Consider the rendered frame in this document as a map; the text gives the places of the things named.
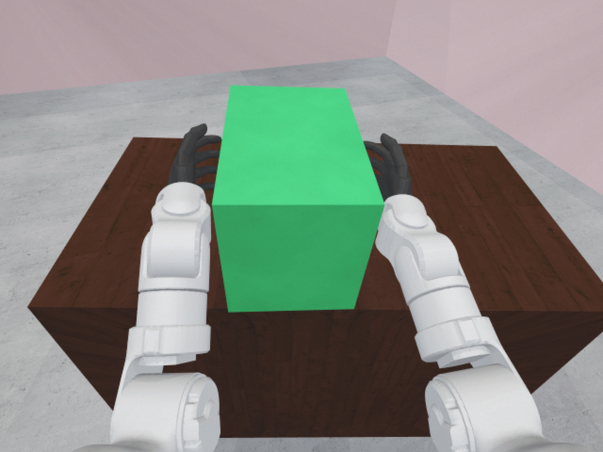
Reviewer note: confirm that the left robot forearm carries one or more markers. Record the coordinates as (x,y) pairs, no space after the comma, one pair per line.
(173,282)

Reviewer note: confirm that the right robot forearm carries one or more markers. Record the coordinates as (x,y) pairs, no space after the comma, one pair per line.
(450,328)

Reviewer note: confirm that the right robot hand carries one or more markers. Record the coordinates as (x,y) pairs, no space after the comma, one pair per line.
(395,178)

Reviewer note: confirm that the left robot hand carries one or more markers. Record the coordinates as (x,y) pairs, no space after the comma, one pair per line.
(183,166)

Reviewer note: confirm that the pedestal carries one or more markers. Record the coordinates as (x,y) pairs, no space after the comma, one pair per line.
(331,373)

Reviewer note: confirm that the right robot upper arm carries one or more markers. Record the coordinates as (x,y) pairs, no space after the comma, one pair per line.
(486,409)

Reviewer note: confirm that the carton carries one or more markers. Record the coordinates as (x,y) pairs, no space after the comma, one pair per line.
(296,203)

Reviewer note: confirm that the left robot upper arm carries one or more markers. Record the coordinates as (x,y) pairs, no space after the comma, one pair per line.
(165,412)

